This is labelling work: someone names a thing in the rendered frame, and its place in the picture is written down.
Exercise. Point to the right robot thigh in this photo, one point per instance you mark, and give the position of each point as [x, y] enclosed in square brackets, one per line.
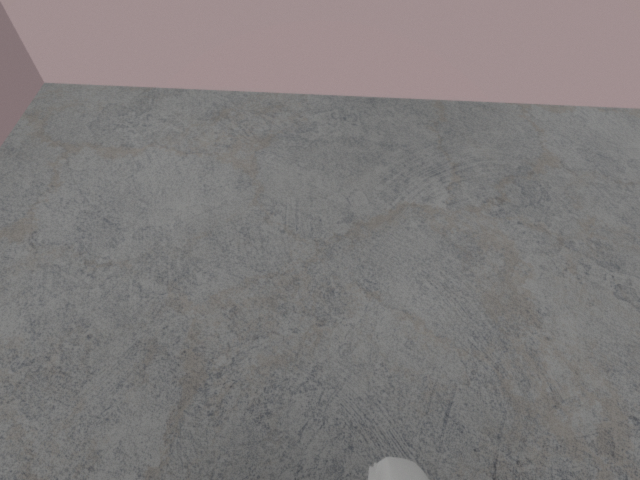
[394, 468]

